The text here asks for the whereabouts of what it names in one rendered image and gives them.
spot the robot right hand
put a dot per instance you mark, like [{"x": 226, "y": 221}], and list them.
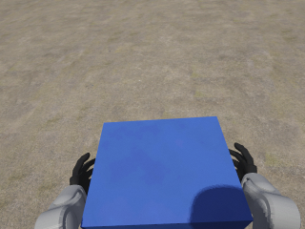
[{"x": 245, "y": 163}]

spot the robot right forearm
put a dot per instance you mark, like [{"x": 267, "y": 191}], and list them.
[{"x": 269, "y": 208}]

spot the carton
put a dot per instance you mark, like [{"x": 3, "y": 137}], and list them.
[{"x": 174, "y": 173}]

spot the robot left forearm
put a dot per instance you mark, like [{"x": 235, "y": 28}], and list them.
[{"x": 66, "y": 212}]

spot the robot left hand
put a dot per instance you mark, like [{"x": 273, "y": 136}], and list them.
[{"x": 80, "y": 173}]

